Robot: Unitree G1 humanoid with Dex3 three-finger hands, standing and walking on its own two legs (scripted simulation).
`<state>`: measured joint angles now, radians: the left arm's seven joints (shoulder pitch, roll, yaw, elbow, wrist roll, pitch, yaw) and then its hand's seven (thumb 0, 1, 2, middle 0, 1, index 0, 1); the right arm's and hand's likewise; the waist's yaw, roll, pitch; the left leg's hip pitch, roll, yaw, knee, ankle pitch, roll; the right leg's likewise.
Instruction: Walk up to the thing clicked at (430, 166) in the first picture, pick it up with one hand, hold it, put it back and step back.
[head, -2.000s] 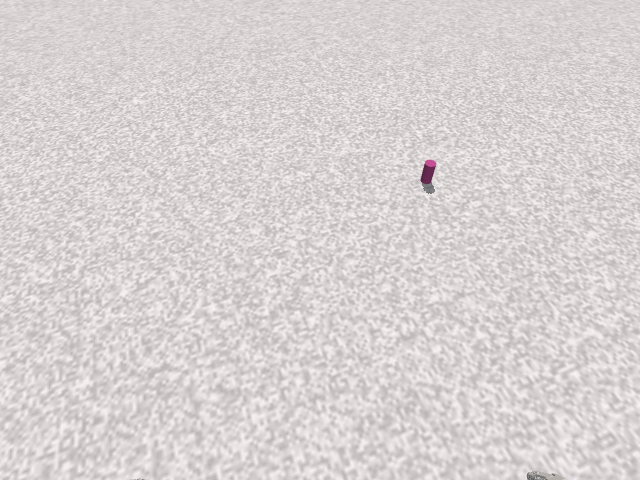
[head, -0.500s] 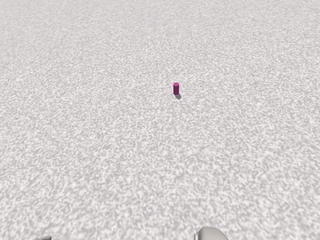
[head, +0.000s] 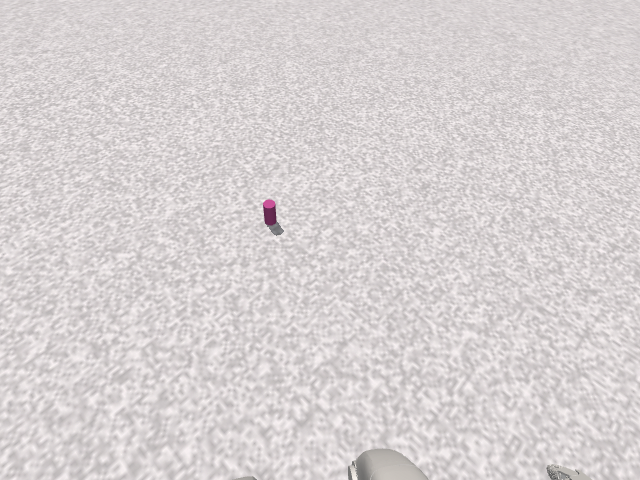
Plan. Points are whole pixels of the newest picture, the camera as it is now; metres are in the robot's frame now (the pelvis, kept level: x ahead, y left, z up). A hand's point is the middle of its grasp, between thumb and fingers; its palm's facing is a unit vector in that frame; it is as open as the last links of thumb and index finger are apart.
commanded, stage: walk up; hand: left
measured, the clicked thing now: (269, 212) +1.16 +0.14 -0.71
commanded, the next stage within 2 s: none
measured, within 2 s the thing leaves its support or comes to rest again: neither
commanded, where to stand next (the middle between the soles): +0.76 -0.06 m, yaw -5 degrees
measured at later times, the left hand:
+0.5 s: hand (188, 346) +0.32 +0.21 -0.11, palm faces -0.11 -0.91 -0.39, open 7.4 cm
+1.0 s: hand (189, 255) +0.51 +0.24 -0.13, palm faces -0.18 -0.92 -0.36, open 7.4 cm
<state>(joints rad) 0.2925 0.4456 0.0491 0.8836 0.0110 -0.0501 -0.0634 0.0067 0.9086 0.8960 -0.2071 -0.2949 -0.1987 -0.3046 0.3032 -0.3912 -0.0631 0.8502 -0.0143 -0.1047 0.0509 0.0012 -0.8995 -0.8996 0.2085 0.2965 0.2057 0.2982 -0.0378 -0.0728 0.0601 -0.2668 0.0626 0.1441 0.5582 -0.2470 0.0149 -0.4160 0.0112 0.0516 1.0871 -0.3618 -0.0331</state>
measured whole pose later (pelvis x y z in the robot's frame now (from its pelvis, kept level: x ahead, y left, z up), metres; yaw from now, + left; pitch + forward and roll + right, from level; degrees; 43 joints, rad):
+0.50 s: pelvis +0.22 -0.05 +0.00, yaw -5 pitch -2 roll +0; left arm 0.28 0.38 0.04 0.84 0.00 -0.09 -0.06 0.00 0.91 0.90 -0.21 -0.30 -0.20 -0.31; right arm 0.28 -0.43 -0.05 0.87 -0.01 -0.04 0.06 0.00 -0.90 -0.90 0.21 0.30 0.20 0.30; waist 0.01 0.07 0.07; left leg -0.49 0.12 0.01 0.97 -0.31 0.01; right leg -0.23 0.02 -0.03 0.52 -0.24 -0.05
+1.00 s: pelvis +0.42 -0.03 +0.01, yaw -7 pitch -2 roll +1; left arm 0.29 0.44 0.05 0.90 0.01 -0.05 -0.07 0.00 0.91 0.90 -0.21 -0.29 -0.20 -0.30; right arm 0.32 -0.41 -0.04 0.83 -0.01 -0.07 0.06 0.00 -0.90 -0.90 0.21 0.30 0.21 0.30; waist -0.02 -0.03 0.08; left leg -0.17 0.04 0.12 0.48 -0.27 0.02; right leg -0.49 -0.09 -0.02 0.80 -0.28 -0.01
